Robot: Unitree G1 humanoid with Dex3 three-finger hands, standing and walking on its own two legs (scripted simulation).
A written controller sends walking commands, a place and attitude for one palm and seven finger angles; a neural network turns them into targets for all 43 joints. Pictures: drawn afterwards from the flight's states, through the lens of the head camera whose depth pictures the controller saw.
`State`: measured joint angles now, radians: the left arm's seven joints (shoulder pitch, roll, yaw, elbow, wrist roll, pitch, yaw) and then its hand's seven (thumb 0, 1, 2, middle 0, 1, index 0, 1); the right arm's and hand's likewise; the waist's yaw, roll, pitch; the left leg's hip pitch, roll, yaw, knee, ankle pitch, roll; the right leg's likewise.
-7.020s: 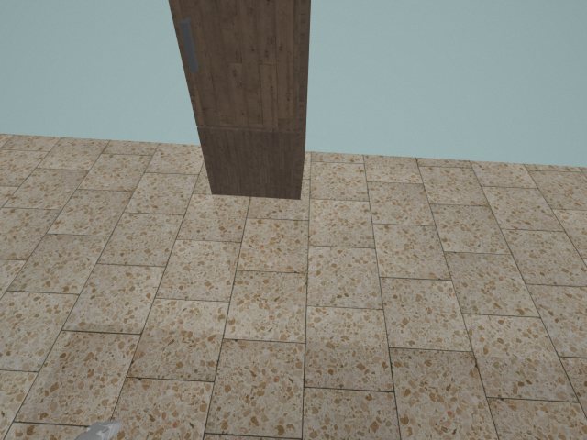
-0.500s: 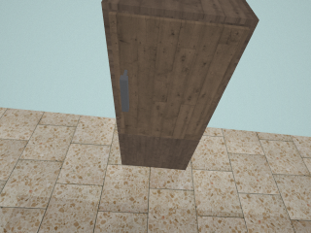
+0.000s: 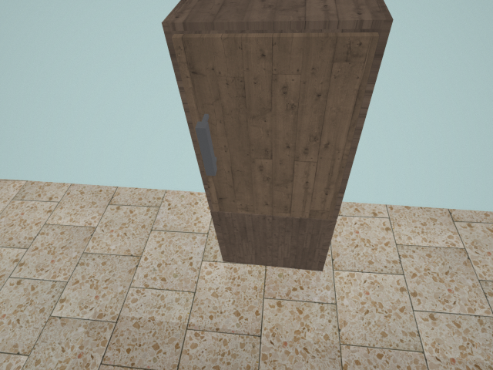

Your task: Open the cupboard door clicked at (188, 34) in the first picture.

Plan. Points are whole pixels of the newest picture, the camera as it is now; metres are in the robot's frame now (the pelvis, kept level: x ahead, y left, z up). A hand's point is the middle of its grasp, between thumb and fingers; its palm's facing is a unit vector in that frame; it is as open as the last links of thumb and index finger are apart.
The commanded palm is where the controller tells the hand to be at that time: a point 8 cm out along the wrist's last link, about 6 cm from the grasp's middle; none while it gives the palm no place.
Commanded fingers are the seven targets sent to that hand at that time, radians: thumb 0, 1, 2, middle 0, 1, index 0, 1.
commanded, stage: come to a stop and stand still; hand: left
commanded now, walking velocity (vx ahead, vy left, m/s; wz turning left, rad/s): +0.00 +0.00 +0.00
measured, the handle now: (208, 145) +0.64 +0.16 -0.03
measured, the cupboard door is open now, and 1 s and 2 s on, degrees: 0 0 0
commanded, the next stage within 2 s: look again from close up in 0.64 s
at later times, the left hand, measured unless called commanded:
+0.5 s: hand out of the picture +0.05 +0.23 -0.18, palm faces +0.03 -0.98 -0.21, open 7.3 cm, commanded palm none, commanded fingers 0.00 0.90 0.90 -0.20 -0.30 -0.20 -0.30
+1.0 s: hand out of the picture +0.04 +0.24 -0.19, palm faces -0.01 -0.97 -0.23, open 7.3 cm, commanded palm none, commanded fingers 0.00 0.90 0.90 -0.20 -0.30 -0.20 -0.30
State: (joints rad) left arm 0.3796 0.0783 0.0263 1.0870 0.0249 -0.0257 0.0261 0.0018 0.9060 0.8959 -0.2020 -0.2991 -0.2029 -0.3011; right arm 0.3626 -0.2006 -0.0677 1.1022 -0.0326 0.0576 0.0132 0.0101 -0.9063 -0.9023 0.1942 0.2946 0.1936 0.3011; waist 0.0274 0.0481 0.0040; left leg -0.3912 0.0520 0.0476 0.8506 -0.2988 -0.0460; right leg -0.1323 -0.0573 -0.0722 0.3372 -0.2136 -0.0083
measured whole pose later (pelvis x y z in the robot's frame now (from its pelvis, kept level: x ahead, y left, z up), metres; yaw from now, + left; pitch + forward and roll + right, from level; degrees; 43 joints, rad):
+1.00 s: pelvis +0.03 +0.06 -0.02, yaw -1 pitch -1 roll +0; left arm 0.26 0.15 -0.01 1.11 0.01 -0.01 0.03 0.00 0.91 0.90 -0.20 -0.30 -0.20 -0.30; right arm 0.31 -0.15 0.01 1.08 -0.02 -0.01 -0.03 0.01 -0.91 -0.90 0.20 0.29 0.20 0.30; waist -0.01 0.04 0.04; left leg -0.19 0.01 0.09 0.54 -0.33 0.02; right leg -0.21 -0.07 -0.06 0.55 -0.32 0.03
